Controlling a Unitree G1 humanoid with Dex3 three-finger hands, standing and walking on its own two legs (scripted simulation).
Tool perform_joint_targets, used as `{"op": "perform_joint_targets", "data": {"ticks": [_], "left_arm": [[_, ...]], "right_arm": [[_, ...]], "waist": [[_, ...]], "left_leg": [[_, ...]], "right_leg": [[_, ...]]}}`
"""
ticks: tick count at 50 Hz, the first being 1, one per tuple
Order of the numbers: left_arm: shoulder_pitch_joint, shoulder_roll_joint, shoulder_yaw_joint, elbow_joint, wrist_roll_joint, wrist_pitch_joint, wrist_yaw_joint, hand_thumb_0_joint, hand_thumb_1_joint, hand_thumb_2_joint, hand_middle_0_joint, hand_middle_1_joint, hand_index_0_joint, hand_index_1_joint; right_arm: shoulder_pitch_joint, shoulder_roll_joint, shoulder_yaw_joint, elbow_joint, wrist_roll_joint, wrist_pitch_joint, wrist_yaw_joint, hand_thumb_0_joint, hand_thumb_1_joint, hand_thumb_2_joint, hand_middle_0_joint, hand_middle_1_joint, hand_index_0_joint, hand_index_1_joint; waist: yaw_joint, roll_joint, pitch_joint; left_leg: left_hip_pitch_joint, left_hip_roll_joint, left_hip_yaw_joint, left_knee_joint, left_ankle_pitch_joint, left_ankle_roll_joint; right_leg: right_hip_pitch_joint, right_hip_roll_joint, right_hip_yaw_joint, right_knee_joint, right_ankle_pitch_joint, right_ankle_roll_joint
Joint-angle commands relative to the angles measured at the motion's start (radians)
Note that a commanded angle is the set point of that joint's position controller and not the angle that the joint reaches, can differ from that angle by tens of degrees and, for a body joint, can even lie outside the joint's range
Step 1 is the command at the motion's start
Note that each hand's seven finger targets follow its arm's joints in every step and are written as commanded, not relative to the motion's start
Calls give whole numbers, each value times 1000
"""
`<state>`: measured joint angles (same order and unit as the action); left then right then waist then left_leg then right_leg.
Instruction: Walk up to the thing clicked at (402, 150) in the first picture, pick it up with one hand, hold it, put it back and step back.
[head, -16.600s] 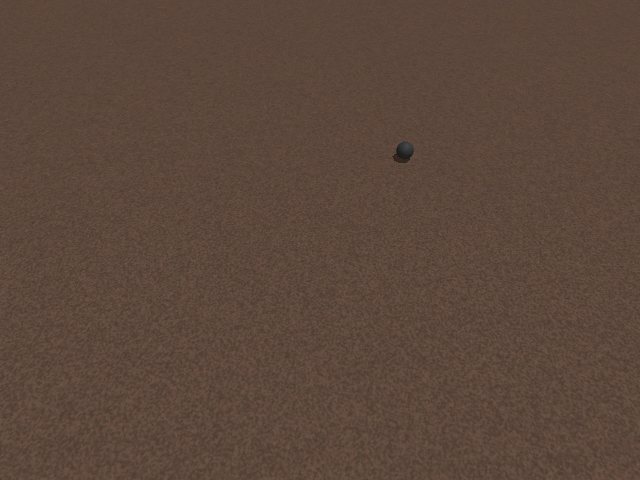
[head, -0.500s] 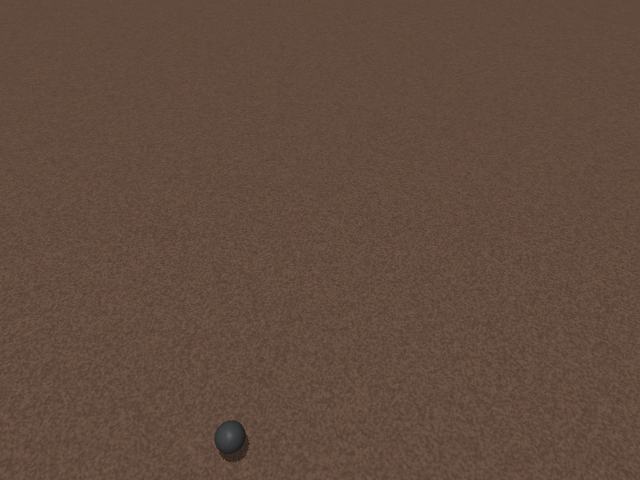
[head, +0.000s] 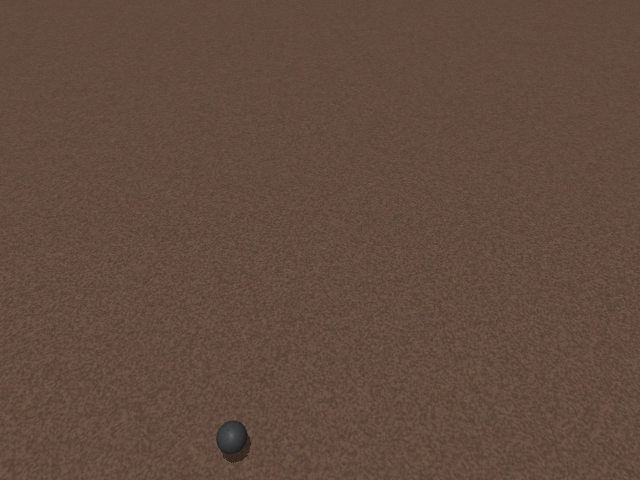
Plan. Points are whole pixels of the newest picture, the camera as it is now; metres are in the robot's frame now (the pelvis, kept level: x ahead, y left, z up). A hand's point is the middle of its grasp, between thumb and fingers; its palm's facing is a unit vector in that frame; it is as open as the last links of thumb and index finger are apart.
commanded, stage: rise first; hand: left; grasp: from above
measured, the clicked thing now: (231, 437) +0.37 +0.24 -0.74
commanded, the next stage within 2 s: none
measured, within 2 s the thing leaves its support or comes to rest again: neither
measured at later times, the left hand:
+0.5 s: hand out of the picture +0.13 +0.26 -0.19, palm faces -0.09 -0.92 -0.39, open 12.2 cm
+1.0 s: hand out of the picture +0.13 +0.28 -0.31, palm faces -0.32 -0.76 -0.56, open 13.9 cm
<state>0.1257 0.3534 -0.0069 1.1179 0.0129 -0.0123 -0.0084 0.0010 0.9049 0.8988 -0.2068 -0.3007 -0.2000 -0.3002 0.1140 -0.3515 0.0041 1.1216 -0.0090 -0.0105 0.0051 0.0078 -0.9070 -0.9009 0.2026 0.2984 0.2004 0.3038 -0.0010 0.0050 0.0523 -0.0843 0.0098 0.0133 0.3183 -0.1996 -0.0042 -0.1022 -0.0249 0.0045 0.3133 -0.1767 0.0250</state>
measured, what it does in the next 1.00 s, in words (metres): lowers itself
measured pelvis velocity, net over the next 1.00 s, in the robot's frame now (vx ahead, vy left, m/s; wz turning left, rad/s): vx -0.04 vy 0.00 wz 0.01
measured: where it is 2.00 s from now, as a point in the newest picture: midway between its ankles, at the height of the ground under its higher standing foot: outside the picture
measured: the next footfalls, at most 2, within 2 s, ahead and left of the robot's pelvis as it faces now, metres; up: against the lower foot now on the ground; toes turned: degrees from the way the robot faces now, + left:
none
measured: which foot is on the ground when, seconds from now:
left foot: down 0.00-1.00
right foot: down 0.00-1.00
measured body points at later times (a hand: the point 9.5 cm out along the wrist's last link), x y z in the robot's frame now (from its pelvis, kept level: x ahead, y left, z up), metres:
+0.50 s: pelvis -0.02 +0.00 -0.05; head +0.05 +0.01 +0.40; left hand +0.14 +0.30 -0.17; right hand +0.10 -0.26 -0.16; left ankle -0.02 +0.12 -0.75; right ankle +0.00 -0.13 -0.75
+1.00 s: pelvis -0.04 +0.00 -0.17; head +0.09 +0.02 +0.26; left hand +0.14 +0.32 -0.27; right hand +0.17 -0.25 -0.25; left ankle -0.02 +0.12 -0.75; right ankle +0.00 -0.13 -0.75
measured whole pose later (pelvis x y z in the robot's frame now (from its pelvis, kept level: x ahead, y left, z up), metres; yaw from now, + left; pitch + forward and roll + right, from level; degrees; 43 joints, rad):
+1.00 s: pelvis -0.04 +0.00 -0.17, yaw +1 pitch +26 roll -2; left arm 0.10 0.40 0.14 0.59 0.43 0.05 -0.01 -0.01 -0.49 0.93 -0.08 -1.12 -0.09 -1.09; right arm 0.13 -0.26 -0.03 0.54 0.00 -0.19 0.00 0.01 -0.91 -0.90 0.20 0.30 0.20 0.30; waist -0.02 0.00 -0.17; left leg -1.28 0.01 -0.04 1.46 -0.63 -0.01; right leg -1.27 -0.03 -0.02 1.43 -0.60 0.02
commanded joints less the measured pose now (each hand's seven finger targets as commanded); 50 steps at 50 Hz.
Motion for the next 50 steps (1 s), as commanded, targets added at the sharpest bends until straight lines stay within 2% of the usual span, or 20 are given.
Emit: {"op": "perform_joint_targets", "data": {"ticks": [1, 4, 5, 6, 7, 8, 10, 12, 13, 21, 22, 26, 27, 28, 29, 30, 38, 39, 46, 50], "left_arm": [[-35, 214, 43, -57, -3, -19, 20, 0, 900, 900, -200, -300, -200, -301], [-25, 214, 41, -54, -2, -19, 18, 0, 820, 952, -188, -380, -177, -381], [-376, 42, 48, -405, -59, -115, 33, 0, 740, 997, -198, -460, -155, -461], [-513, 90, 65, -342, -55, -109, 40, 0, 660, 963, -206, -540, -169, -541], [-304, 185, 122, -150, -29, -69, 43, 0, 580, 942, -171, -620, -155, -621], [-253, 187, 135, -70, -11, -46, 28, 0, 501, 932, -135, -700, -134, -701], [-340, 259, 187, -113, 41, -56, 2, 0, 341, 936, -94, -860, -113, -861], [-102, 223, 213, -59, 89, -30, -17, 0, 181, 943, -53, -1020, -92, -997], [-89, 213, 215, -113, 100, -22, -20, 0, 101, 957, -41, -1061, -78, -1022], [-100, 178, 210, -291, 166, 109, 0, 0, -476, 979, -68, -1085, -74, -1078], [-96, 154, 199, -305, 174, 110, 0, 0, -497, 972, -71, -1093, -79, -1084], [-56, 194, 239, -429, 207, 94, 3, 0, -524, 980, -65, -1092, -66, -1089], [-83, 167, 212, -503, 207, 87, -1, 0, -505, 972, -64, -1100, -70, -1093], [-34, 188, 237, -504, 215, 90, 5, 0, -528, 986, -61, -1095, -61, -1095], [-51, 157, 211, -585, 212, 83, 4, 0, -506, 980, -66, -1100, -69, -1096], [15, 173, 232, -567, 221, 92, 6, 0, -498, 989, -55, -1096, -56, -1095], [125, 177, 231, -760, 262, 146, 10, 0, -537, 942, -76, -1107, -88, -1092], [95, 171, 217, -770, 269, 148, 9, 0, -530, 930, -76, -1118, -94, -1097], [-76, 208, 211, -642, 404, 51, 19, 0, -487, 912, -52, -1122, -77, -1094], [-157, 262, 207, -636, 501, -47, 34, 0, -486, 921, -55, -1137, -81, -1110]], "right_arm": [[-34, -217, -45, -61, 0, -18, -14, 0, -900, -900, 200, 300, 200, 300], [-33, -217, -44, -57, 0, -19, -12, 0, -929, -915, 199, 302, 200, 302], [-19, -51, 2, -343, 68, -69, -32, 0, -988, -924, 198, 300, 199, 300], [31, -76, -2, -286, 68, -66, -43, 0, -954, -918, 198, 300, 199, 300], [76, -108, -23, -291, 73, -53, -55, 0, -931, -912, 198, 300, 199, 300], [93, -108, -35, -302, 62, -47, -54, 0, -917, -907, 198, 300, 199, 300], [109, -110, -68, -358, 39, -58, -55, 0, -919, -907, 198, 300, 199, 300], [156, -94, -87, -390, 24, -63, -44, 0, -946, -912, 199, 300, 199, 300], [148, -89, -92, -425, 25, -65, -40, 0, -940, -911, 199, 300, 199, 300], [102, -65, -93, -574, 33, -82, -24, 0, -915, -906, 200, 300, 200, 300], [116, -64, -95, -580, 31, -89, -22, 0, -920, -908, 200, 300, 200, 300], [132, -54, -100, -613, 25, -115, -22, 0, -899, -902, 200, 300, 200, 300], [128, -53, -104, -626, 22, -123, -24, 0, -906, -904, 200, 300, 200, 300], [125, -44, -97, -631, 23, -128, -25, 0, -901, -904, 200, 300, 200, 300], [114, -48, -106, -647, 21, -137, -26, 0, -922, -909, 200, 300, 200, 300], [122, -51, -107, -643, 20, -140, -28, 0, -911, -906, 200, 300, 200, 300], [90, -47, -106, -691, 16, -162, -30, 0, -937, -912, 200, 300, 200, 300], [82, -48, -104, -695, 16, -167, -31, 0, -940, -912, 200, 300, 200, 300], [51, -64, -102, -673, 9, -211, -13, 0, -866, -891, 200, 300, 200, 300], [50, -85, -112, -647, 15, -226, -1, 0, -869, -892, 200, 300, 200, 300]], "waist": [[1, -4, -68], [2, -9, -72], [-116, 22, -4], [-92, -18, -45], [-59, -38, -35], [-48, -57, -61], [-25, -35, -202], [24, 10, -301], [35, 48, -315], [1, -1, -270], [-11, -12, -273], [-10, 35, -350], [-22, 42, -351], [-16, 39, -367], [-23, 55, -363], [-15, 72, -380], [-17, 77, -444], [-36, 74, -433], [-47, 57, -443], [-32, 86, -599]], "left_leg": [[0, 126, -93, -48, 176, 26], [6, 127, -94, -49, 160, 25], [-137, -12, 33, 30, 37, 15], [-130, -11, 24, 49, 9, 17], [-164, -7, 24, 66, 6, 15], [-209, -16, 23, 121, 15, 18], [-241, -16, 16, 208, 58, 17], [-295, -33, 16, 275, 120, 8], [-303, -36, 21, 285, 139, 3], [-448, -17, -3, 396, 29, 6], [-473, -14, -3, 426, 16, 8], [-545, -8, -8, 538, 10, 9], [-570, -9, -8, 560, -24, 11], [-583, -5, -14, 573, -20, 10], [-597, -3, -13, 588, -38, 7], [-596, 1, -21, 596, -21, 4], [-708, 3, -39, 713, -62, 8], [-726, 6, -44, 730, -75, 7], [-985, -7, -56, 937, -211, 11], [-1047, -12, -50, 1070, -155, 9]], "right_leg": [[14, -111, 76, -40, 169, -39], [12, -110, 77, -41, 151, -40], [-215, 23, -13, 38, 77, -30], [-179, 22, -26, 52, 38, -27], [-175, 27, -35, 64, 14, -34], [-204, 29, -35, 98, 9, -37], [-208, 24, -30, 193, 61, -38], [-200, 19, -23, 265, 109, -46], [-195, 18, -21, 281, 120, -49], [-380, 40, -42, 379, -22, -45], [-415, 42, -43, 410, -33, -44], [-516, 36, -36, 532, -40, -46], [-553, 36, -32, 549, -66, -45], [-562, 37, -33, 572, -65, -46], [-598, 38, -34, 593, -87, -48], [-603, 36, -38, 613, -77, -49], [-725, 33, -39, 726, -114, -49], [-763, 36, -39, 748, -129, -50], [-1028, 29, -37, 960, -239, -50], [-1134, 28, -23, 1100, -200, -54]]}}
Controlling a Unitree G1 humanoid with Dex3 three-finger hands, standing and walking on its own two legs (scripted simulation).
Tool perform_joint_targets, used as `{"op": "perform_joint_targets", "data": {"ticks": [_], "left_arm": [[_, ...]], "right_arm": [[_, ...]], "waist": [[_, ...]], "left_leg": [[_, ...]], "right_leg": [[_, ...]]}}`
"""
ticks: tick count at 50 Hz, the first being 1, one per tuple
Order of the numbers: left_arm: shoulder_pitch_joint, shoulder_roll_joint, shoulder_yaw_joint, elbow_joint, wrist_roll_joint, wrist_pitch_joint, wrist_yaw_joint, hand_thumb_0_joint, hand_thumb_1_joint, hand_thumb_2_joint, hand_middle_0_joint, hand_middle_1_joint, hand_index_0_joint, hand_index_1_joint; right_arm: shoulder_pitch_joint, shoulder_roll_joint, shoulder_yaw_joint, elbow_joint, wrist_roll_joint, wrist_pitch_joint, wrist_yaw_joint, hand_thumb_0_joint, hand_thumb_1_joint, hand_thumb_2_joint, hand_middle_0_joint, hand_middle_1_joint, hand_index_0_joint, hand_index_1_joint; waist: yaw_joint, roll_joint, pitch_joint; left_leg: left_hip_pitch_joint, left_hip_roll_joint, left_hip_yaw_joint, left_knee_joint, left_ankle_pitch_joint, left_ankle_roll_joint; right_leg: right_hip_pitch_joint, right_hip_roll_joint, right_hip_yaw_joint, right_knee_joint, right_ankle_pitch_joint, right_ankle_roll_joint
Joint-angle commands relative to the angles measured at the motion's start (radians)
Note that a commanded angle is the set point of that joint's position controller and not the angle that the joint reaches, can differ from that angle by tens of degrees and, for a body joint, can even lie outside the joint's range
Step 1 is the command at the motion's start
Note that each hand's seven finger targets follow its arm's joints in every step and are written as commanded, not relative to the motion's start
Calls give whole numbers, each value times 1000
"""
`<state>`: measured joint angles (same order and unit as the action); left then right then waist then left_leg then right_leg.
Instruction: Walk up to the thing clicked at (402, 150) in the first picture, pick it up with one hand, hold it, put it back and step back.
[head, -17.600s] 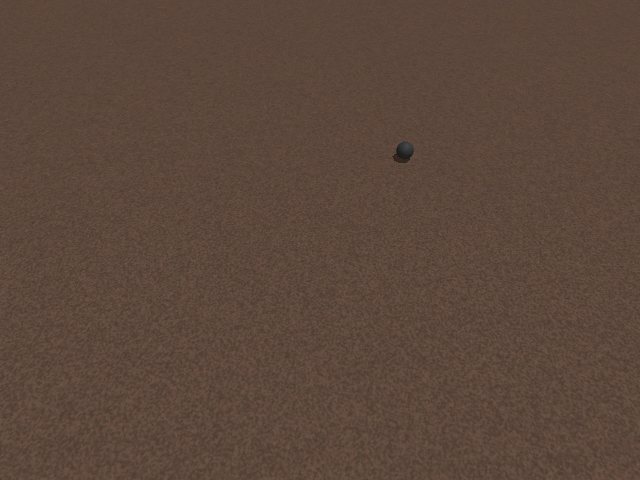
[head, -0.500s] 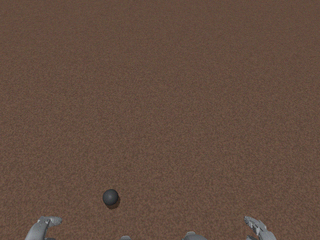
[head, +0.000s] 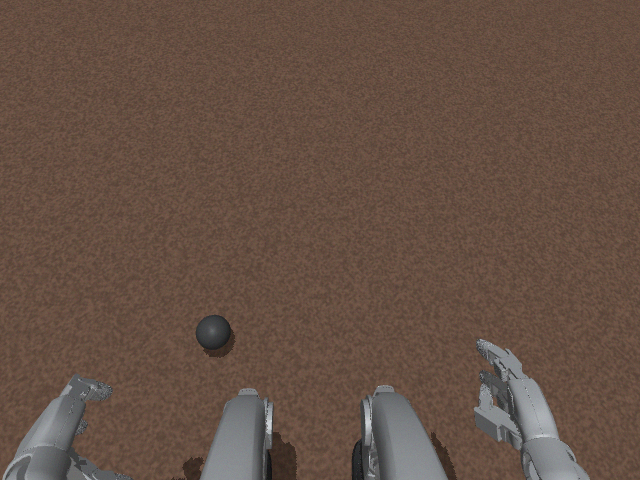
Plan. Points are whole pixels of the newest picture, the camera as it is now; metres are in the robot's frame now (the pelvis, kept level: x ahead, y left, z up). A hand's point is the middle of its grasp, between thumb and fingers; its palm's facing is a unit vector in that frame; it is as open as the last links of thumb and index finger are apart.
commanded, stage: rise first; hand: left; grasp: from above
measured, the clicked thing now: (213, 332) +0.42 +0.24 -0.57
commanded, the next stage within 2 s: approach in 1.88 s
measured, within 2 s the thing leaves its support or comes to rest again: neither
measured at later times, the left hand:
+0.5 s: hand (141, 370) +0.30 +0.31 -0.33, palm faces -0.47 -0.30 -0.83, open 13.9 cm
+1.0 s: hand (158, 349) +0.35 +0.31 -0.41, palm faces -0.46 -0.08 -0.88, open 14.0 cm
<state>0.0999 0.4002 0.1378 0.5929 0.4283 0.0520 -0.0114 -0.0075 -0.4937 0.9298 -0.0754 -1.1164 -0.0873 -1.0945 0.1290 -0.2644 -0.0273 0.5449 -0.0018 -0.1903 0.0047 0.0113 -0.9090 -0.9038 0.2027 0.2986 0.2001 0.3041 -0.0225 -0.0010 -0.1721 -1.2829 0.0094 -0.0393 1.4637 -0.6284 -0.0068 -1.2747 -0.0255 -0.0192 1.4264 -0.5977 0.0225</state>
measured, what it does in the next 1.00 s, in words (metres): lowers itself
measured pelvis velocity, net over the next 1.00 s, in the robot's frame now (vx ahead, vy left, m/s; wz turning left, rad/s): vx -0.06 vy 0.01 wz -0.07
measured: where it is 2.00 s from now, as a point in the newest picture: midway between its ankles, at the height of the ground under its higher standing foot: outside the picture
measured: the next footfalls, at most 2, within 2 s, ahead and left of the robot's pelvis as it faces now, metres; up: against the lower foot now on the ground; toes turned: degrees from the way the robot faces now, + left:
none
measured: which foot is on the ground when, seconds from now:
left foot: down 0.00-1.00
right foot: down 0.00-1.00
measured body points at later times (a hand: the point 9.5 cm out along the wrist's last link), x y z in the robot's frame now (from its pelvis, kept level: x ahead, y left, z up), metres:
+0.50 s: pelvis -0.06 +0.00 -0.19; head +0.15 +0.02 +0.21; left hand +0.32 +0.32 -0.28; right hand +0.07 -0.28 -0.33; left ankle +0.03 +0.12 -0.58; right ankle +0.03 -0.14 -0.58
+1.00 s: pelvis -0.06 +0.01 -0.25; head +0.16 +0.05 +0.14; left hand +0.37 +0.31 -0.36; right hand +0.02 -0.28 -0.37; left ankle +0.03 +0.12 -0.58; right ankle +0.03 -0.14 -0.58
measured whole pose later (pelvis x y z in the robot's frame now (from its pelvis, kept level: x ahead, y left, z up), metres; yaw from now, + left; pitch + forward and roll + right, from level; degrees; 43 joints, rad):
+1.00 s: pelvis -0.06 +0.01 -0.25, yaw -4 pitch +33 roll -7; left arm -0.70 0.70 0.15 1.23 1.20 -0.31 0.34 -0.01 -0.49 1.00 -0.12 -0.95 -0.10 -0.96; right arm 0.11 -0.28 -0.02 0.76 -0.10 -0.04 0.12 0.01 -0.91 -0.90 0.20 0.30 0.20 0.30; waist -0.12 0.00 -0.10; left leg -2.21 -0.02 -0.10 2.31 -0.69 0.00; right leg -2.16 -0.02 -0.04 2.22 -0.65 0.04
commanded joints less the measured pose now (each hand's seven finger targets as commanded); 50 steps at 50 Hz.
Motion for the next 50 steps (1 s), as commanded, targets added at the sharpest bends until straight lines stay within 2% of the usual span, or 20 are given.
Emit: {"op": "perform_joint_targets", "data": {"ticks": [1, 3, 4, 6, 7, 8, 13, 14, 16, 17, 23, 24, 29, 32, 34, 37, 39, 41, 45, 50], "left_arm": [[-139, 220, 62, -89, 110, -130, 46, 0, -490, 926, -57, -1132, -81, -1107], [-182, 260, 86, -31, 154, -160, 71, 0, -487, 937, -48, -1132, -73, -1107], [-202, 257, 74, -19, 179, -172, 79, 0, -508, 949, -57, -1124, -76, -1105], [-254, 304, 105, 6, 222, -190, 104, 0, -528, 962, -63, -1109, -77, -1095], [-282, 310, 97, 8, 243, -198, 114, 0, -527, 963, -70, -1102, -84, -1087], [-327, 340, 112, 20, 262, -205, 125, 0, -537, 966, -87, -1085, -97, -1075], [-499, 405, 121, 71, 331, -241, 159, 0, -547, 969, -109, -1064, -114, -1060], [-518, 400, 110, 69, 346, -247, 162, 0, -560, 974, -102, -1074, -109, -1068], [-583, 483, 141, 82, 380, -255, 171, 0, -523, 973, -84, -1080, -96, -1068], [-612, 472, 126, 100, 395, -259, 174, 0, -537, 987, -75, -1082, -85, -1072], [-734, 490, 109, 227, 462, -294, 192, 0, -508, 999, -60, -1062, -70, -1052], [-744, 489, 97, 240, 476, -299, 195, 0, -512, 1003, -59, -1063, -69, -1054], [-833, 512, 81, 329, 540, -344, 227, 0, -512, 999, -62, -1038, -72, -1027], [-883, 543, 85, 365, 601, -363, 267, 0, -523, 1016, -74, -996, -73, -996], [-902, 549, 91, 399, 626, -369, 295, 0, -518, 1007, -74, -991, -75, -989], [-956, 576, 85, 438, 670, -372, 328, 0, -537, 1027, -80, -956, -69, -966], [-986, 568, 76, 448, 691, -372, 345, 0, -537, 1022, -79, -961, -70, -970], [-1006, 591, 82, 465, 710, -371, 363, 0, -528, 1012, -87, -952, -78, -960], [-1035, 567, 55, 494, 745, -365, 384, 0, -502, 981, -106, -942, -101, -947], [-1051, 577, 62, 524, 773, -359, 407, 0, -480, 958, -135, -923, -129, -929]], "right_arm": [[31, -179, -82, -65, 8, -47, 4, 0, -870, -893, 200, 300, 200, 300], [29, -188, -82, -41, 5, -42, 13, 0, -867, -892, 201, 300, 200, 300], [27, -191, -87, -33, 4, -38, 19, 0, -879, -896, 201, 300, 200, 300], [32, -196, -94, -20, 3, -30, 25, 0, -895, -900, 201, 300, 200, 300], [30, -198, -99, -10, 2, -25, 28, 0, -900, -902, 200, 300, 200, 300], [34, -202, -102, -5, 0, -22, 30, 0, -915, -906, 200, 300, 200, 300], [59, -198, -111, 26, -10, 1, 41, 0, -928, -910, 200, 300, 200, 300], [65, -201, -113, 40, -14, 5, 41, 0, -935, -913, 200, 300, 200, 300], [80, -213, -116, 51, -16, 14, 40, 0, -905, -905, 200, 300, 200, 300], [90, -214, -115, 60, -18, 21, 40, 0, -910, -907, 200, 300, 200, 300], [113, -219, -105, 90, -23, 53, 45, 0, -882, -898, 200, 300, 200, 300], [117, -221, -106, 90, -25, 57, 46, 0, -882, -898, 200, 300, 200, 300], [114, -226, -91, 109, -36, 82, 60, 0, -892, -900, 200, 300, 200, 300], [126, -228, -84, 116, -46, 102, 70, 0, -894, -901, 200, 300, 200, 300], [133, -230, -75, 124, -55, 114, 79, 0, -897, -901, 200, 300, 200, 300], [130, -236, -72, 134, -66, 125, 85, 0, -897, -902, 200, 300, 200, 300], [142, -235, -73, 144, -75, 127, 88, 0, -899, -902, 200, 300, 200, 300], [140, -242, -71, 155, -83, 130, 93, 0, -898, -902, 200, 300, 200, 300], [146, -244, -74, 167, -94, 135, 100, 0, -902, -903, 200, 300, 200, 300], [152, -245, -76, 181, -106, 140, 106, 0, -904, -903, 200, 300, 200, 300]], "waist": [[-5, 103, -394], [2, 97, -422], [6, 103, -441], [16, 89, -487], [18, 90, -507], [17, 88, -519], [12, 27, -606], [11, 49, -635], [21, 69, -684], [12, 79, -693], [-20, 76, -594], [-20, 91, -601], [-42, 128, -507], [-47, 139, -530], [-48, 160, -532], [-65, 181, -514], [-68, 191, -540], [-70, 218, -544], [-85, 245, -556], [-92, 214, -563]], "left_leg": [[131, -13, 1, -43, 296, 9], [79, -14, -4, 22, 332, 11], [59, -15, -5, 50, 342, 11], [-3, -22, 2, 107, 320, 15], [-23, -21, 5, 132, 307, 15], [-62, -25, 13, 161, 288, 17], [-225, -33, 40, 277, 181, 34], [-205, -31, 38, 297, 190, 33], [-213, -31, 39, 323, 197, 32], [-204, -29, 34, 336, 202, 30], [-322, -31, 7, 365, 47, 38], [-316, -31, 6, 371, 39, 37], [-368, -30, -25, 397, -29, 35], [-384, -36, -12, 440, 1, 35], [-383, -38, -9, 455, 29, 34], [-409, -39, -8, 471, -12, 34], [-394, -41, -3, 495, 10, 35], [-389, -38, -11, 502, 23, 32], [-376, -38, -17, 519, 48, 28], [-400, -40, -9, 556, 79, 33]], "right_leg": [[-3, 29, 0, 24, 233, -53], [-64, 29, -7, 90, 254, -54], [-95, 28, -8, 118, 259, -55], [-118, 28, -9, 159, 252, -54], [-136, 27, -9, 179, 243, -54], [-146, 27, -6, 194, 233, -52], [-153, 29, 1, 240, 166, -43], [-185, 29, -3, 262, 169, -44], [-194, 28, -6, 292, 169, -46], [-227, 30, -12, 312, 167, -48], [-368, 33, -54, 369, 26, -48], [-379, 33, -56, 379, 23, -49], [-516, 35, -80, 446, -27, -53], [-523, 35, -81, 472, -6, -57], [-540, 34, -84, 489, 15, -56], [-579, 35, -91, 509, -14, -57], [-581, 35, -92, 519, 6, -55], [-603, 31, -97, 545, 18, -54], [-636, 32, -105, 572, 40, -53], [-633, 34, -105, 588, 66, -52]]}}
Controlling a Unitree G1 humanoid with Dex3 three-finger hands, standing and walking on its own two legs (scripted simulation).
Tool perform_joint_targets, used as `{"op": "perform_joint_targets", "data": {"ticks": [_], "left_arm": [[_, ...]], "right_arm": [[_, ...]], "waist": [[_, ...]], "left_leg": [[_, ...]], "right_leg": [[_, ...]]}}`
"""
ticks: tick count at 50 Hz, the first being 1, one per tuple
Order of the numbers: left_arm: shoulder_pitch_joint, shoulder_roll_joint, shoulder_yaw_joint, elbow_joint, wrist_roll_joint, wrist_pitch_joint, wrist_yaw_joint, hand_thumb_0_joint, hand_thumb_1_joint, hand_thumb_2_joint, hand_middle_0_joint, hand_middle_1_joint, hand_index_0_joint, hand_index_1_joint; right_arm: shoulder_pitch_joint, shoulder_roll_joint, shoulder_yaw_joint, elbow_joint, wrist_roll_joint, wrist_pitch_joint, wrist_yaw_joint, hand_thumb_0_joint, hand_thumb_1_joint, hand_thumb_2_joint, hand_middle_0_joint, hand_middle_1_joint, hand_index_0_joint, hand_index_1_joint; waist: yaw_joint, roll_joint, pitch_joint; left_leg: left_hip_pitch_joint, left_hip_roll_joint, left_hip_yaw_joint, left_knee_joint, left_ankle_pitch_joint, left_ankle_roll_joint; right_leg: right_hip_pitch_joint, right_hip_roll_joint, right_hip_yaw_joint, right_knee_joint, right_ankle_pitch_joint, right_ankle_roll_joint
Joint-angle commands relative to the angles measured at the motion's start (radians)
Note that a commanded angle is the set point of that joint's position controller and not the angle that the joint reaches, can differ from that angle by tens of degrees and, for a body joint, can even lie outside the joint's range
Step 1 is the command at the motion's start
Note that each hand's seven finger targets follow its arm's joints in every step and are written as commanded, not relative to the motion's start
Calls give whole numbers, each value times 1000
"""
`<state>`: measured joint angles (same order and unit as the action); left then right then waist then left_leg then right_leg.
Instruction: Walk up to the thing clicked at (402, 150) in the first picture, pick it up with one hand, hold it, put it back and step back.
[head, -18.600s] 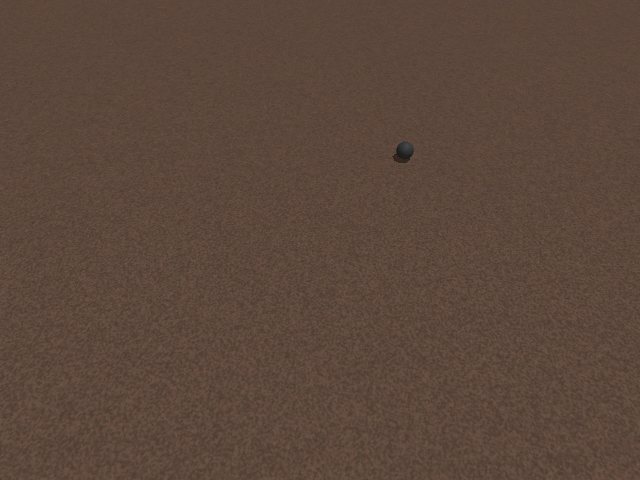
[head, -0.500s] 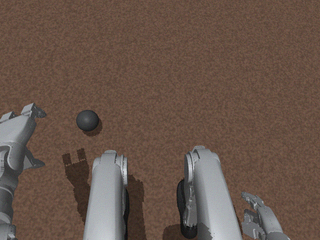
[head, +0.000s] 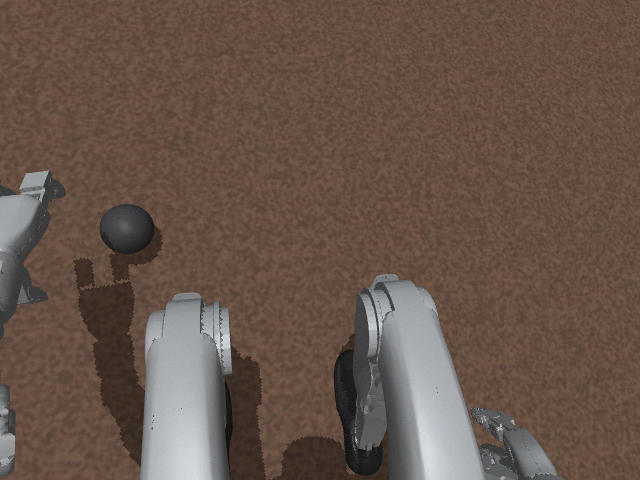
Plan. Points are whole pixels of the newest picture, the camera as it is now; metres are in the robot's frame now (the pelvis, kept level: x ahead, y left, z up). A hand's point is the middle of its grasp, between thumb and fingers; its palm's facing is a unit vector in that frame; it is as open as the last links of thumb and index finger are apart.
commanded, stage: rise first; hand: left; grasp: from above
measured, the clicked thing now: (127, 228) +0.47 +0.26 -0.32
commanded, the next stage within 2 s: approach in 0.88 s
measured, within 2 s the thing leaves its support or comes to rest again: neither
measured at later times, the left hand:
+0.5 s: hand (47, 243) +0.41 +0.33 -0.19, palm faces -0.44 -0.07 -0.89, open 14.1 cm
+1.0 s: hand (60, 240) +0.42 +0.32 -0.21, palm faces -0.45 -0.08 -0.89, open 14.1 cm
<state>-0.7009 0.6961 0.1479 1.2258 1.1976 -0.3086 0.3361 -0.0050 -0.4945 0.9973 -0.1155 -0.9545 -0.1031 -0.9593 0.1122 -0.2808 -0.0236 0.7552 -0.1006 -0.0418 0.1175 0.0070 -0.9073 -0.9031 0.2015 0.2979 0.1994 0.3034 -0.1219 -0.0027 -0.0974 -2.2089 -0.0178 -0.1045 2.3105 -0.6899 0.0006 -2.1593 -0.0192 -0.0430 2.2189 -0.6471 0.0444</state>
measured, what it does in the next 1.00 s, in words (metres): stands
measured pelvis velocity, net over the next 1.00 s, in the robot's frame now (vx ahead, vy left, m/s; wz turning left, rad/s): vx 0.01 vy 0.00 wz -0.01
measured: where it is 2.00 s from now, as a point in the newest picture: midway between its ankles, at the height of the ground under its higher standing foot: (288, 447)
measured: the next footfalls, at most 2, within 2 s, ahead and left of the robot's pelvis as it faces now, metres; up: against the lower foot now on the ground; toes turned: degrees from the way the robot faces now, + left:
none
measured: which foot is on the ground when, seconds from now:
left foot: down 0.00-1.00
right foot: down 0.00-1.00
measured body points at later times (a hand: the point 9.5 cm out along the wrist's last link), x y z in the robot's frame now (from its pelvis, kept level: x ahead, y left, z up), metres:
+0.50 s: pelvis +0.01 +0.00 -0.02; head +0.24 +0.06 +0.36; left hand +0.43 +0.33 -0.14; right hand +0.10 -0.28 -0.14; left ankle +0.08 +0.12 -0.33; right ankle +0.11 -0.13 -0.33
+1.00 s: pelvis +0.01 +0.00 -0.03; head +0.25 +0.06 +0.35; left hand +0.44 +0.32 -0.16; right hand +0.09 -0.28 -0.15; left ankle +0.08 +0.12 -0.33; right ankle +0.11 -0.13 -0.33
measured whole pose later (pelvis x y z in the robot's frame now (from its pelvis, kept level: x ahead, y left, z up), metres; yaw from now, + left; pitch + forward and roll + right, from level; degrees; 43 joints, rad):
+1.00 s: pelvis +0.01 +0.00 -0.03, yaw -1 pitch +34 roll -7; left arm -0.79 0.74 0.18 1.39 1.30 -0.32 0.46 0.00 -0.54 1.02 -0.09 -1.03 -0.08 -1.03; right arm 0.10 -0.28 0.00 0.79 -0.16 -0.05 0.15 0.00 -0.92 -0.90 0.20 0.30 0.20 0.30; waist -0.18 -0.02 -0.07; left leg -2.29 -0.02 -0.11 2.42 -0.73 -0.01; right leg -2.25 -0.01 -0.04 2.33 -0.68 0.05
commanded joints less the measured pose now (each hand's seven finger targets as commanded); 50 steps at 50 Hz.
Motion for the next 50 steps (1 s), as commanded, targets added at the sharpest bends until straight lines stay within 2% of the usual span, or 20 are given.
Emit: {"op": "perform_joint_targets", "data": {"ticks": [1, 6, 9, 12, 13, 16, 17, 23, 26, 30, 31, 32, 37, 38, 43, 45, 47, 48, 49, 50], "left_arm": [[-253, 279, 47, -100, 5, 2, 62, 0, -471, 947, -140, -920, -136, -924], [-273, 296, 51, -75, 32, -7, 81, 0, -483, 957, -143, -914, -134, -922], [-294, 318, 69, -76, 48, -19, 98, 0, -497, 970, -123, -933, -117, -939], [-293, 307, 62, -51, 62, -26, 106, 0, -513, 983, -105, -963, -101, -967], [-275, 308, 63, -30, 63, -27, 111, 0, -520, 986, -104, -965, -99, -969], [-306, 315, 68, -40, 71, -32, 126, 0, -551, 1017, -78, -986, -71, -992], [-289, 299, 57, -22, 77, -30, 128, 0, -555, 1016, -81, -992, -73, -999], [-312, 315, 74, -38, 76, -16, 147, 0, -556, 1018, -70, -1003, -65, -1007], [-294, 290, 62, -16, 72, -7, 150, 0, -568, 1029, -68, -1001, -60, -1009], [-315, 317, 74, -27, 68, -6, 153, 0, -569, 1029, -67, -1011, -60, -1018], [-293, 315, 73, 0, 72, -2, 152, 0, -578, 1035, -70, -1008, -60, -1018], [-310, 310, 68, -3, 73, -3, 152, 0, -573, 1031, -67, -1016, -60, -1024], [-311, 311, 66, 23, 78, -7, 156, 0, -561, 1018, -68, -1029, -66, -1031], [-326, 314, 74, 17, 73, -9, 159, 0, -557, 1020, -69, -1023, -66, -1026], [-308, 320, 74, 39, 78, -11, 161, 0, -553, 1013, -69, -1033, -69, -1033], [-328, 306, 58, 43, 82, -13, 160, 0, -559, 1016, -70, -1039, -68, -1040], [-332, 308, 69, 38, 78, -15, 166, 0, -554, 1013, -64, -1042, -66, -1040], [-333, 313, 68, 35, 79, -15, 168, 0, -559, 1020, -65, -1038, -64, -1039], [-333, 316, 69, 37, 80, -15, 170, 0, -611, 1100, -75, -974, -26, -1025], [-343, 309, 60, 45, 83, -15, 173, 0, -574, 1030, -64, -1032, -56, -1039]], "right_arm": [[163, -229, -78, -27, -9, -9, -5, 0, -905, -903, 200, 300, 200, 300], [165, -228, -73, -14, -19, -7, 1, 0, -907, -904, 200, 300, 200, 300], [168, -222, -72, -13, -27, -3, 2, 0, -904, -902, 200, 300, 200, 300], [169, -221, -71, -8, -34, 1, 5, 0, -904, -902, 200, 300, 200, 300], [165, -220, -70, -6, -33, 0, 4, 0, -906, -903, 200, 300, 200, 300], [158, -226, -74, -3, -40, 1, 6, 0, -904, -902, 200, 300, 200, 300], [166, -221, -69, -1, -44, 1, 8, 0, -907, -903, 200, 300, 200, 300], [167, -231, -77, 1, -46, 1, 9, 0, -904, -902, 200, 300, 200, 300], [172, -235, -71, 3, -49, -3, 13, 0, -905, -903, 200, 300, 200, 300], [167, -233, -72, -2, -50, -4, 13, 0, -905, -903, 200, 300, 200, 300], [171, -228, -69, 3, -50, -6, 12, 0, -909, -904, 200, 300, 200, 300], [168, -227, -69, 3, -51, -5, 13, 0, -907, -903, 200, 300, 200, 300], [170, -228, -66, 8, -51, -10, 15, 0, -907, -903, 200, 300, 200, 300], [172, -234, -65, 4, -54, -9, 15, 0, -905, -903, 200, 300, 200, 300], [172, -237, -64, 8, -58, -8, 19, 0, -907, -903, 200, 300, 200, 300], [175, -234, -63, 9, -58, -9, 21, 0, -909, -904, 200, 300, 200, 300], [178, -239, -61, 13, -59, -9, 22, 0, -907, -903, 200, 300, 200, 300], [176, -240, -60, 11, -60, -11, 23, 0, -908, -903, 200, 300, 200, 300], [171, -240, -63, 11, -58, -10, 21, 0, -911, -905, 200, 300, 200, 300], [175, -239, -62, 10, -57, -10, 23, 0, -905, -898, 200, 300, 200, 300]], "waist": [[6, 221, -626], [1, 217, -629], [-3, 202, -654], [-15, 181, -654], [-4, 185, -636], [-9, 210, -635], [-13, 213, -637], [-20, 243, -653], [-31, 256, -631], [-32, 241, -643], [-22, 218, -637], [-33, 213, -634], [-34, 220, -631], [-44, 220, -633], [-37, 227, -629], [-49, 220, -618], [-53, 230, -622], [-52, 242, -623], [-44, 237, -630], [-58, 243, -621]], "left_leg": [[522, -12, 55, -286, 135, 25], [511, -11, 54, -261, 162, 26], [473, -17, 73, -229, 173, 34], [458, -20, 78, -213, 179, 38], [454, -20, 81, -213, 168, 37], [458, -16, 73, -213, 154, 36], [464, -18, 76, -206, 167, 35], [489, -11, 63, -210, 187, 29], [501, -8, 50, -214, 199, 24], [453, -16, 71, -195, 176, 34], [457, -17, 74, -187, 175, 35], [432, -19, 81, -178, 168, 38], [438, -19, 76, -176, 172, 37], [441, -17, 74, -172, 179, 37], [432, -20, 74, -172, 185, 36], [419, -21, 73, -169, 167, 37], [436, -18, 66, -170, 190, 35], [438, -19, 67, -166, 190, 35], [442, -18, 70, -167, 183, 34], [431, -17, 71, -162, 178, 35]], "right_leg": [[239, 25, -81, -199, 109, -73], [233, 27, -81, -174, 131, -71], [269, 33, -78, -170, 144, -71], [275, 36, -77, -169, 152, -69], [259, 36, -75, -169, 141, -72], [229, 35, -83, -152, 127, -70], [241, 33, -82, -153, 139, -68], [206, 30, -89, -124, 154, -68], [181, 24, -93, -108, 159, -64], [218, 29, -83, -123, 151, -65], [221, 30, -80, -130, 154, -69], [230, 31, -78, -132, 152, -68], [216, 33, -82, -123, 154, -70], [219, 31, -85, -120, 160, -65], [220, 32, -86, -111, 166, -67], [217, 35, -89, -115, 154, -70], [210, 33, -95, -103, 168, -64], [207, 33, -93, -100, 172, -66], [205, 35, -91, -107, 164, -67], [203, 35, -92, -103, 163, -67]]}}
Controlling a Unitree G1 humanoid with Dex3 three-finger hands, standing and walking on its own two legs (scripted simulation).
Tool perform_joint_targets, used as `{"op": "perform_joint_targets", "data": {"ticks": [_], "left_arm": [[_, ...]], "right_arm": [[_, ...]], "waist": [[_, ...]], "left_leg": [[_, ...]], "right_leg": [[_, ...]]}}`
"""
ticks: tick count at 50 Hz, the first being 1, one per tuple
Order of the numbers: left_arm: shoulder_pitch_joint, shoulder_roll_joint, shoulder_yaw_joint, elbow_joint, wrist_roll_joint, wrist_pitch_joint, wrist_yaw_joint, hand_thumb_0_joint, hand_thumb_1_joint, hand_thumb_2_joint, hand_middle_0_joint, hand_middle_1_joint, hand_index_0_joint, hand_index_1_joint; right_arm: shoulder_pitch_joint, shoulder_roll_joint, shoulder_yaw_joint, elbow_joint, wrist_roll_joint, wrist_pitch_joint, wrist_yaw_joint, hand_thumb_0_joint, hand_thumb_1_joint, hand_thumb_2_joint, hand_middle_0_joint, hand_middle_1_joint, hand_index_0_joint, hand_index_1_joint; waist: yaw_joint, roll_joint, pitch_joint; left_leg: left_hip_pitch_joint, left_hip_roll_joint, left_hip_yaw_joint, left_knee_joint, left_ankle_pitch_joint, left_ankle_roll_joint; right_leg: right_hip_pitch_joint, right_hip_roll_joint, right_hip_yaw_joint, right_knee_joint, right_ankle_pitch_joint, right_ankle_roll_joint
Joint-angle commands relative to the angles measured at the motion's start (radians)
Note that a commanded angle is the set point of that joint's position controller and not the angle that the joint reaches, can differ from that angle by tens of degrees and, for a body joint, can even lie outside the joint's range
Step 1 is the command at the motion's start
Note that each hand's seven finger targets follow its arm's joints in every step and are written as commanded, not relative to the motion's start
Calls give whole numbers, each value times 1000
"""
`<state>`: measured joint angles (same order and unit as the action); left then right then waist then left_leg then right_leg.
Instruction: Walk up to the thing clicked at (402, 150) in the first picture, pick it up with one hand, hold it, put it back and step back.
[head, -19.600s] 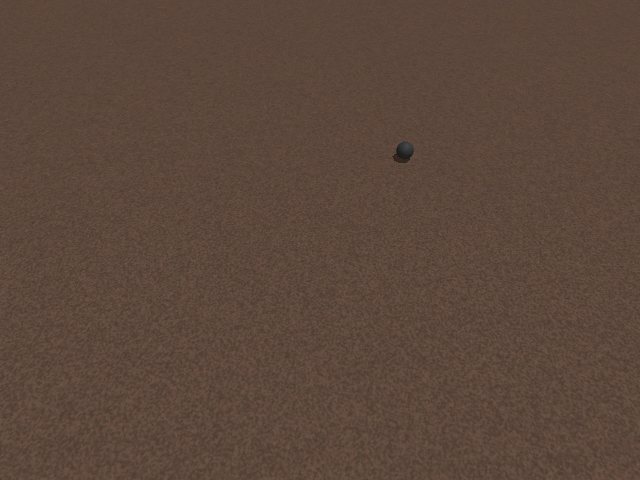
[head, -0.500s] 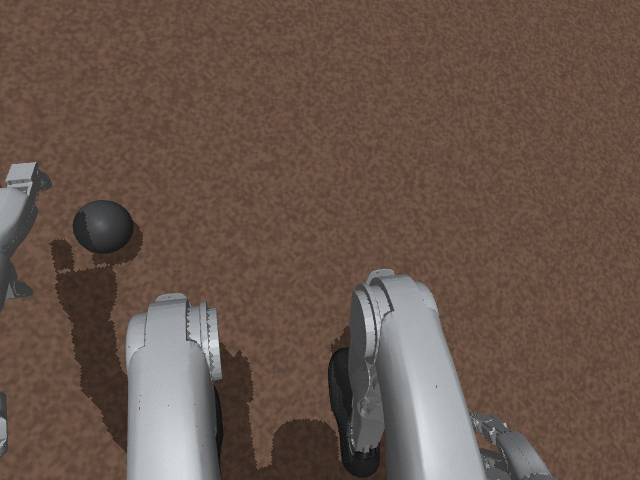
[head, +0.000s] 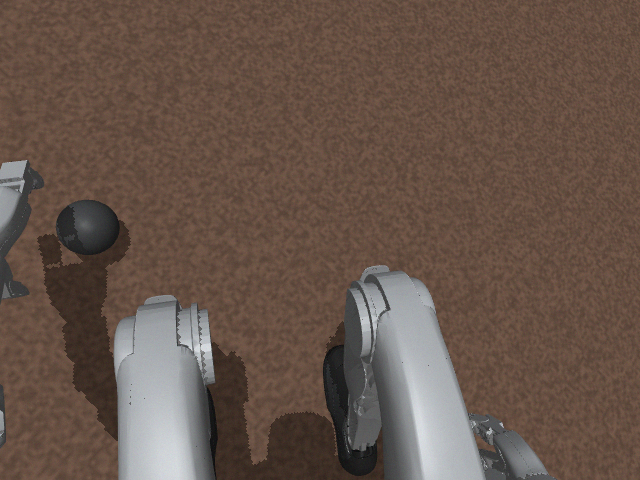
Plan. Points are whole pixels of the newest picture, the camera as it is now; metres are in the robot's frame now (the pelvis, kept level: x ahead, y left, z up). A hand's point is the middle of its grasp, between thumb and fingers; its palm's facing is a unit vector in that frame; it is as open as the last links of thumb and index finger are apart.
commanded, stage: approach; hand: left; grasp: from above
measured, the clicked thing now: (88, 227) +0.45 +0.27 -0.29
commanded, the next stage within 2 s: close in in 0.68 s
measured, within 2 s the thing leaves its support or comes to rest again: neither
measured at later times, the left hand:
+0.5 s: hand (89, 176) +0.49 +0.24 -0.16, palm faces -0.39 -0.03 -0.92, open 14.2 cm
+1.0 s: hand (50, 237) +0.42 +0.29 -0.20, palm faces -0.44 -0.06 -0.90, open 14.1 cm
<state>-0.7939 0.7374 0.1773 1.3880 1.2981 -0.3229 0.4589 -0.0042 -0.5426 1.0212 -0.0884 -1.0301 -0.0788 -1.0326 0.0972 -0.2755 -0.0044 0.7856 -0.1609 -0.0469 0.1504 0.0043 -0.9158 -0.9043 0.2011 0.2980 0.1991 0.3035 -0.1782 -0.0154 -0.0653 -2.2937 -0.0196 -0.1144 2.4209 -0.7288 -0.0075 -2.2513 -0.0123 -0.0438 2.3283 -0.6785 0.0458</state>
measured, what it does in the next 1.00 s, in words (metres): stands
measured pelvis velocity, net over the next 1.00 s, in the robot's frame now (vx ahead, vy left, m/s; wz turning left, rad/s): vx -0.01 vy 0.00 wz -0.01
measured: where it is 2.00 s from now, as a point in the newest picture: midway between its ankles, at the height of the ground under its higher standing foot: (277, 451)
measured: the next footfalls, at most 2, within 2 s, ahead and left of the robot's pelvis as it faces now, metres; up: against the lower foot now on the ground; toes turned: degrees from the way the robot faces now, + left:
none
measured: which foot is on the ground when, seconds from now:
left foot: down 0.00-1.00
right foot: down 0.00-1.00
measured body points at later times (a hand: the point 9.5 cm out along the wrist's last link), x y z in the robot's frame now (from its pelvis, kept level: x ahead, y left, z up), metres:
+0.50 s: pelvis +0.00 +0.00 +0.00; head +0.24 +0.04 +0.38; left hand +0.50 +0.24 -0.11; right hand +0.03 -0.28 -0.10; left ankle +0.07 +0.12 -0.30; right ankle +0.10 -0.13 -0.30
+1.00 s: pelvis -0.01 +0.00 -0.01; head +0.22 +0.08 +0.37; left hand +0.43 +0.29 -0.14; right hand +0.08 -0.28 -0.11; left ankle +0.07 +0.12 -0.30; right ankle +0.10 -0.13 -0.30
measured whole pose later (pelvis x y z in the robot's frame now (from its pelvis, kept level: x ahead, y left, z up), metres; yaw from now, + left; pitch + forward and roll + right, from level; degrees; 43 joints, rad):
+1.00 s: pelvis -0.01 +0.00 -0.01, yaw -1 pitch +32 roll -8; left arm -0.89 0.70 0.06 1.52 1.32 -0.27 0.54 -0.01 -0.55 1.02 -0.09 -1.04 -0.08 -1.04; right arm 0.09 -0.29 0.03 0.78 -0.17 -0.10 0.17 0.00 -0.91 -0.90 0.20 0.30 0.20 0.30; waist -0.23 -0.04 -0.05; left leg -2.32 -0.02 -0.12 2.45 -0.71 0.00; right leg -2.26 -0.01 -0.05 2.35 -0.65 0.05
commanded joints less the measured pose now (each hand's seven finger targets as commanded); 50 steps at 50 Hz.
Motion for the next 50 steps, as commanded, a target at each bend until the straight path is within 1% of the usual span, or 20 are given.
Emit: {"op": "perform_joint_targets", "data": {"ticks": [1, 8, 11, 12, 14, 16, 18, 21, 24, 26, 28, 29, 32, 35, 37, 39, 40, 42, 43, 50], "left_arm": [[-256, 240, 16, -110, -16, 0, 52, 0, -566, 1023, -64, -1039, -60, -1043], [-427, 138, -90, -129, -16, 24, 89, 0, -577, 1029, -64, -1057, -61, -1061], [-512, 126, -102, -82, -1, 65, 118, 0, -572, 1027, -64, -1060, -62, -1062], [-511, 124, -108, -53, 2, 83, 124, 0, -573, 1025, -63, -1068, -63, -1069], [-520, 166, -71, -23, 11, 127, 144, 0, -575, 1027, -63, -1062, -62, -1064], [-511, 161, -68, 3, 9, 171, 144, 0, -590, 1038, -65, -1054, -58, -1061], [-510, 195, -48, 43, 4, 210, 136, 0, -597, 1045, -66, -1043, -55, -1055], [-457, 197, -52, 79, -19, 252, 102, 0, -581, 1024, -66, -1048, -62, -1052], [-363, 212, -43, 95, -67, 271, 58, 0, -563, 1005, -67, -1058, -70, -1054], [-326, 216, -45, 64, -86, 268, 18, 0, -561, 999, -65, -1063, -71, -1057], [-306, 236, -30, 26, -113, 247, -13, 0, -564, 998, -67, -1065, -73, -1058], [-296, 220, -45, 14, -122, 232, -32, 0, -556, 987, -67, -1073, -77, -1063], [-288, 205, -36, -21, -143, 158, -52, 0, -560, 991, -68, -1066, -76, -1058], [-335, 233, -26, -135, -119, 70, -48, 0, -567, 1001, -67, -1071, -73, -1064], [-356, 200, -49, -223, -109, 21, -26, 0, -560, 1007, -68, -1076, -75, -1069], [-330, 174, -57, -237, -95, -1, 12, 0, -565, 1005, -64, -1065, -70, -1058], [-369, 165, -62, -261, -83, -8, 31, 0, -570, 1006, -62, -1028, -66, -1023], [-388, 126, -98, -164, -45, 0, 63, 0, -575, 1011, -62, -1029, -64, -1027], [-418, 117, -100, -128, -30, 7, 82, 0, -571, 1018, -63, -1017, -62, -1017], [-455, 162, -82, 88, 31, 83, 164, 0, -565, 1030, -61, -1002, -49, -1014]], "right_arm": [[194, -243, -77, -19, -4, -6, -8, 0, -905, -898, 200, 300, 200, 300], [228, -248, -78, 0, 0, -28, -12, 0, -909, -899, 200, 300, 200, 300], [243, -258, -65, 7, -3, -36, -14, 0, -908, -899, 200, 300, 200, 300], [238, -255, -59, 8, -3, -37, -15, 0, -908, -899, 200, 300, 200, 300], [249, -262, -53, -1, -5, -39, -13, 0, -908, -899, 200, 300, 200, 300], [246, -257, -40, -12, -6, -39, -5, 0, -911, -901, 200, 300, 200, 300], [237, -264, -35, -27, 3, -38, -2, 0, -909, -900, 200, 300, 200, 300], [243, -260, -13, -42, 13, -38, 7, 0, -908, -899, 200, 300, 200, 300], [236, -253, -4, -58, 31, -36, 13, 0, -906, -898, 200, 300, 200, 300], [246, -255, -5, -65, 39, -33, 16, 0, -906, -898, 200, 300, 200, 300], [243, -254, -8, -69, 46, -31, 14, 0, -907, -898, 200, 300, 200, 300], [241, -247, -8, -72, 46, -31, 18, 0, -909, -899, 200, 300, 200, 300], [255, -247, -13, -58, 39, -29, 13, 0, -907, -898, 200, 300, 200, 300], [271, -253, -31, -43, 29, -29, 10, 0, -909, -898, 200, 300, 200, 300], [268, -255, -48, -46, 24, -30, 8, 0, -909, -898, 200, 300, 200, 300], [257, -253, -63, -41, 22, -30, 2, 0, -909, -898, 200, 300, 200, 300], [262, -258, -68, -35, 19, -31, -1, 0, -905, -897, 200, 300, 200, 300], [256, -253, -66, -14, 11, -33, -2, 0, -907, -898, 200, 300, 200, 300], [267, -258, -63, -2, 5, -35, -2, 0, -904, -897, 200, 300, 200, 300], [219, -280, -33, 12, -23, -68, 19, 0, -900, -901, 200, 300, 200, 300]], "waist": [[-14, 249, -644], [-80, 287, -662], [-112, 323, -657], [-106, 331, -663], [-100, 339, -675], [-93, 380, -695], [-88, 353, -695], [-83, 305, -680], [-62, 225, -653], [-63, 189, -647], [-48, 180, -643], [-53, 171, -624], [-61, 116, -611], [-48, 186, -648], [-60, 229, -680], [-48, 261, -675], [-70, 285, -680], [-91, 277, -624], [-117, 265, -599], [-124, 337, -555]], "left_leg": [[508, -18, 79, -274, 212, 44], [536, -7, 65, -273, 189, 40], [559, -3, 54, -285, 199, 34], [564, -3, 60, -282, 201, 34], [571, -3, 63, -289, 220, 30], [573, -7, 78, -293, 249, 29], [544, -7, 79, -297, 234, 33], [477, -13, 99, -274, 250, 46], [389, -16, 111, -269, 237, 62], [369, -17, 107, -271, 239, 65], [363, -17, 106, -267, 226, 65], [338, -17, 109, -263, 210, 66], [300, -19, 101, -240, 168, 67], [368, -20, 96, -237, 167, 53], [422, -16, 85, -243, 160, 41], [469, -12, 85, -251, 154, 33], [500, -9, 72, -260, 163, 28], [494, -5, 71, -255, 163, 27], [497, -5, 62, -249, 161, 29], [533, -4, 47, -268, 164, 21]], "right_leg": [[293, 29, -94, -216, 192, -67], [248, 33, -107, -217, 186, -66], [222, 29, -117, -201, 199, -63], [225, 33, -115, -208, 204, -67], [243, 27, -112, -208, 228, -68], [276, 27, -107, -204, 257, -72], [283, 29, -105, -215, 250, -80], [354, 31, -92, -229, 282, -79], [433, 35, -78, -250, 277, -68], [466, 36, -76, -248, 276, -66], [473, 35, -72, -251, 259, -65], [484, 35, -69, -255, 245, -64], [489, 36, -67, -269, 200, -59], [456, 38, -69, -263, 179, -70], [412, 41, -77, -257, 163, -78], [351, 41, -83, -250, 154, -82], [314, 36, -96, -237, 160, -79], [262, 41, -106, -227, 166, -81], [242, 37, -116, -223, 165, -74], [173, 31, -145, -169, 174, -61]]}}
